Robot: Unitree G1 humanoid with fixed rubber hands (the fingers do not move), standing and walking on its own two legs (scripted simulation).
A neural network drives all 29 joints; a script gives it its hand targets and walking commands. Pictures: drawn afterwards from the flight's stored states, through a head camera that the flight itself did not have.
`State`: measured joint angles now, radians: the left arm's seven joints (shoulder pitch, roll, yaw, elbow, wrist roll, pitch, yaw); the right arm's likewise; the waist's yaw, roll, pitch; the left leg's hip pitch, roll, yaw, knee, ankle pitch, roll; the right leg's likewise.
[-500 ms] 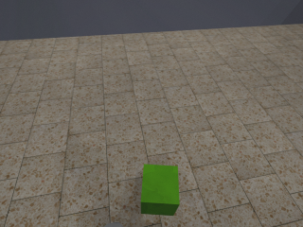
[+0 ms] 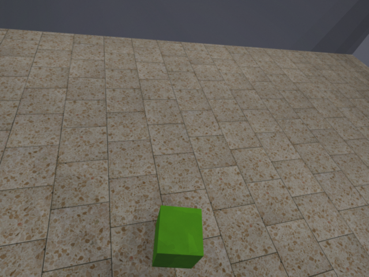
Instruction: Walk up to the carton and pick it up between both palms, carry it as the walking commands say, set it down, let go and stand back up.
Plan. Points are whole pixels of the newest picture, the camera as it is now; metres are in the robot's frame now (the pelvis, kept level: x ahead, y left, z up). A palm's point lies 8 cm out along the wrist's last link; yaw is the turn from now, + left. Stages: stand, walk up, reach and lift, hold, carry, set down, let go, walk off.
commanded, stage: walk up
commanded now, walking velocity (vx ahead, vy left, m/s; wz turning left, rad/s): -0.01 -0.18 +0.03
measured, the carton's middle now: (176, 238) +0.42 -0.10 -0.66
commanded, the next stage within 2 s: none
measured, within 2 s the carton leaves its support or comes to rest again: neither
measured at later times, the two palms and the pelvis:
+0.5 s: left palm out of the picture -0.02 +0.11 -0.13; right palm out of the picture -0.01 -0.38 -0.16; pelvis -0.02 -0.13 -0.01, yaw +0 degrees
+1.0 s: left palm out of the picture -0.06 +0.14 -0.15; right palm out of the picture -0.09 -0.32 -0.15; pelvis -0.05 -0.09 -0.01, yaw -2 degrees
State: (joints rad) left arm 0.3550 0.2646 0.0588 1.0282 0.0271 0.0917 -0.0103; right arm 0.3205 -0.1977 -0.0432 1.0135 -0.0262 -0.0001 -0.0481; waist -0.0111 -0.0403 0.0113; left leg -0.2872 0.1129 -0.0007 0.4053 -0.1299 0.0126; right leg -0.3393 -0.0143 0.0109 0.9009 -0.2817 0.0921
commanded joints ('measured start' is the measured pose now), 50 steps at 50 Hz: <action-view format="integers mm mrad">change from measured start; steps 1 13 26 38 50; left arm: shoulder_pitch -9 -42 86 98 -1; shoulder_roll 37 69 16 -16 26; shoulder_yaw -8 -9 -31 -28 0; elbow -59 -93 -29 16 16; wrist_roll -8 -8 -20 -21 -10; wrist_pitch -28 -72 -120 -106 -73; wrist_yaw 6 20 63 65 45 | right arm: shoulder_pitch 87 7 10 79 78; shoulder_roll -233 -128 -75 5 12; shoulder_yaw -39 -40 5 22 37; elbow -32 -21 53 115 91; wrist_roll -10 -1 24 22 -3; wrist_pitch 10 67 57 50 5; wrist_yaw -5 3 27 1 5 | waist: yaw -50 -15 26 11 -6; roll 272 -132 8 2 5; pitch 65 78 3 56 112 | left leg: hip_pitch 29 -223 -71 -10 58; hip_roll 206 -77 -118 -103 -82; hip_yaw -250 -29 -34 -78 -7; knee -191 671 265 275 17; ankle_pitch -235 -196 -312 -244 -118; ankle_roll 113 -35 -8 -17 -19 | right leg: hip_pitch -71 39 368 330 101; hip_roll -3 -176 -271 -223 -164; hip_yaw -49 97 225 145 89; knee -203 -731 -706 -725 -655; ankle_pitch -152 48 467 404 -104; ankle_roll -23 -81 -78 -85 -228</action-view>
